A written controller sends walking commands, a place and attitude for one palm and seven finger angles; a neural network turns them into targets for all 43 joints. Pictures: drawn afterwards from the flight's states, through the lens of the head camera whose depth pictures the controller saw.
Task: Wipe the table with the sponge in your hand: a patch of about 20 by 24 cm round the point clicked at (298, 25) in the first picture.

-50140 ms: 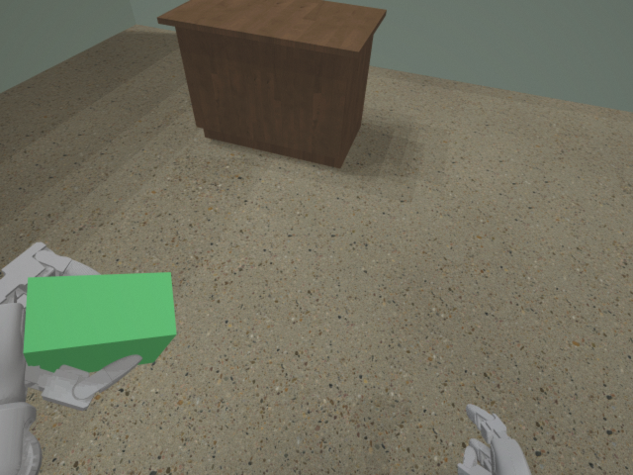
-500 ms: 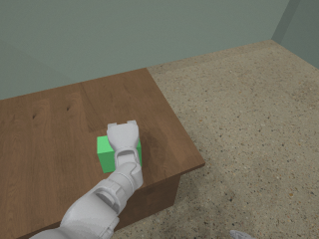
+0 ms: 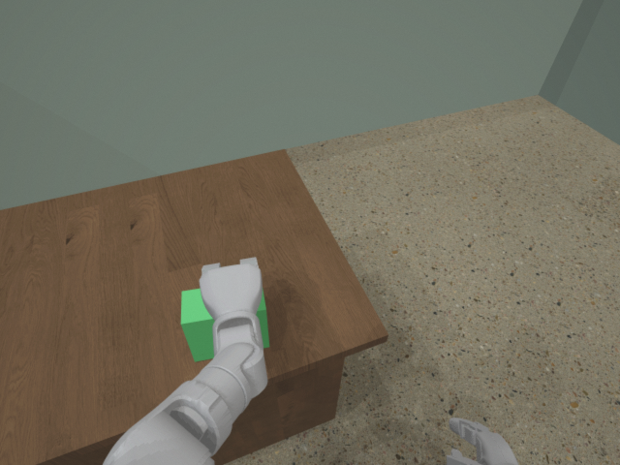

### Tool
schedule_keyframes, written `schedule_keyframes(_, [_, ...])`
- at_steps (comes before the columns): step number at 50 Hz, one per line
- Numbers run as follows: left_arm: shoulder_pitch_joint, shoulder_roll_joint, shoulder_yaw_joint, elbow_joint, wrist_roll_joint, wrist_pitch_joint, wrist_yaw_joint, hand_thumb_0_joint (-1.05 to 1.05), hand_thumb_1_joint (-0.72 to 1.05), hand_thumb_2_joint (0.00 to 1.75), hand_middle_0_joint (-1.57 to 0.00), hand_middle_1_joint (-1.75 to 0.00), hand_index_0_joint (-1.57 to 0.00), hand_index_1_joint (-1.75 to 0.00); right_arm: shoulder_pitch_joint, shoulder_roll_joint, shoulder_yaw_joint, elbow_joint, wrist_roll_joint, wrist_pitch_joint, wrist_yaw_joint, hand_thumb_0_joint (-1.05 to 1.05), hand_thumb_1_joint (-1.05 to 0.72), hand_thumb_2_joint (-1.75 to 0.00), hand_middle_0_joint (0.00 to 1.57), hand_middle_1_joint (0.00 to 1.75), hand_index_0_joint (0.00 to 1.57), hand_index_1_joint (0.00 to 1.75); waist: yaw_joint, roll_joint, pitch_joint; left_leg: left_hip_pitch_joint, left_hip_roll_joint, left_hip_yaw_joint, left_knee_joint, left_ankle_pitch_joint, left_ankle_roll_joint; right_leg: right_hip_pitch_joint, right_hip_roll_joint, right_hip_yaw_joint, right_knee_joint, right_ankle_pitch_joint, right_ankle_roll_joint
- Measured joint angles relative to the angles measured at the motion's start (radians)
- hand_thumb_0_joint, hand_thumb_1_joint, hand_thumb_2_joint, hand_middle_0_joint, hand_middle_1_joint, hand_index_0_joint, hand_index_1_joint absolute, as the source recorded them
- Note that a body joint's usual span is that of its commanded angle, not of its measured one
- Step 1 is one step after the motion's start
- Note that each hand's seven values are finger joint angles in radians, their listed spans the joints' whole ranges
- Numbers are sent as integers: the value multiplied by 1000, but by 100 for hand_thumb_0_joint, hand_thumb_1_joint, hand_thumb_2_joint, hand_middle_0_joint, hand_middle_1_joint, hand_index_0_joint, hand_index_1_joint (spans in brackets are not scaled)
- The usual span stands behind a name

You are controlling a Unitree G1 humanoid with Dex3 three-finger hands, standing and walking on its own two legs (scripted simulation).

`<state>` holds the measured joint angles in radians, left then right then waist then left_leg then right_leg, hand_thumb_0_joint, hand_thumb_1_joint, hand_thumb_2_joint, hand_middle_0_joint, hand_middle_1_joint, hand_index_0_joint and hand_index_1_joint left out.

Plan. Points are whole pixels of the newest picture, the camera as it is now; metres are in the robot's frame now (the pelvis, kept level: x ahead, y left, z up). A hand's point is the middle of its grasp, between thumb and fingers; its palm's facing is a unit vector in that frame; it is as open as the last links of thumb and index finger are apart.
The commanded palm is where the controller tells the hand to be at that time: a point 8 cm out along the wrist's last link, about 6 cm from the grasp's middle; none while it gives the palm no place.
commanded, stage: wipe back along the third lane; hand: left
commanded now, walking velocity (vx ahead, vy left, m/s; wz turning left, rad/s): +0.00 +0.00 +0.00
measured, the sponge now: (228, 326) +0.34 +0.17 -0.07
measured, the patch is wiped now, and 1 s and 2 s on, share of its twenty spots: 1.00 1.00 1.00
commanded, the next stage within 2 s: slide back across to the middle lane in 0.34 s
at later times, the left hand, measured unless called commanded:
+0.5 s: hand (236, 313) +0.34 +0.15 -0.03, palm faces -0.08 -0.02 -1.00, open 10.3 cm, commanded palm +0.30 +0.14 +0.00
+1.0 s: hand (219, 320) +0.32 +0.17 -0.02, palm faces -0.07 -0.07 -1.00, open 10.2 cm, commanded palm +0.28 +0.18 +0.02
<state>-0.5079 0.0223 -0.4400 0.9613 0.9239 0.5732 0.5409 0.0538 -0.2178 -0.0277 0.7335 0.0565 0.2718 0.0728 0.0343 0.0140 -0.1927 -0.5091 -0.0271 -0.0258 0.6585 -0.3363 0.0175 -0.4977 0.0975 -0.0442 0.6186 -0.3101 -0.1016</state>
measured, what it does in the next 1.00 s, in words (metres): stands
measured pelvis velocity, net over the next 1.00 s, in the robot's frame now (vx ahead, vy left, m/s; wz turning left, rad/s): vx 0.00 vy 0.01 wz -0.05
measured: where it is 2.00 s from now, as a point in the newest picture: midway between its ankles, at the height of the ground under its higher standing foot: outside the picture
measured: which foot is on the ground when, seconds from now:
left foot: down 0.00-1.00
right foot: down 0.00-1.00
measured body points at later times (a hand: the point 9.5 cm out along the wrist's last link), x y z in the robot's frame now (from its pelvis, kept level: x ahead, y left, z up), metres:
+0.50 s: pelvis -0.01 +0.01 +0.00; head +0.00 +0.00 +0.45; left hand +0.34 +0.14 +0.03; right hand +0.15 -0.23 -0.12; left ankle -0.01 +0.11 -0.72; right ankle -0.01 -0.06 -0.72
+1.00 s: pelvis +0.00 +0.01 +0.01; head +0.00 +0.00 +0.46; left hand +0.32 +0.17 +0.03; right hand +0.19 -0.22 -0.09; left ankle -0.01 +0.11 -0.72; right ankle -0.01 -0.06 -0.72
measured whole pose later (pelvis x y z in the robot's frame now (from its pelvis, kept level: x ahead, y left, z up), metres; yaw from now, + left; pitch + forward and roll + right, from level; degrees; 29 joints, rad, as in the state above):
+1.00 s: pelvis +0.00 +0.01 +0.01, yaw -3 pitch +7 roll +0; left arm -0.29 0.09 -0.36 0.70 0.98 0.55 0.46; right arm 0.06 -0.22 0.00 0.68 0.07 0.27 0.03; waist 0.03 0.02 -0.16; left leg -0.39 -0.02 0.02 0.57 -0.31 0.03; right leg -0.39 0.10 0.01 0.55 -0.28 -0.09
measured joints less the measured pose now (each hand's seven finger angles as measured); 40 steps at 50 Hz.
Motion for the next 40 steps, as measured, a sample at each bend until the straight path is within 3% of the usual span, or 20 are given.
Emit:
schedule_keyframes(17, [59, 27, 18, -86, 20, -7, -32, -1, -47, 104, -65, -142, -65, -143, 17, 1, 8, -15, 6, 18, -18, 1, -91, -90, 20, 30, 20, 30, -9, 0, 7, 17, 5, 13, -11, 6, 0, 12, 5, 13, -8, 9, 0])
schedule_keyframes(27, [31, 15, 35, -55, 18, -14, -28, -1, -48, 104, -66, -141, -66, -142, 33, 2, 9, -8, 11, 0, -31, 1, -91, -90, 20, 30, 20, 30, -18, 6, 19, 6, 1, 20, -5, 13, 9, 1, 0, 19, -2, 18, 9])
schedule_keyframes(40, [114, 26, 70, -141, 30, -29, -43, 0, -49, 104, -68, -139, -68, -140, 41, 13, 20, -18, 16, -3, -38, 1, -91, -90, 20, 30, 20, 30, -15, 13, 22, 68, 0, 39, -53, 22, 17, 55, 0, 42, -43, 30, 17])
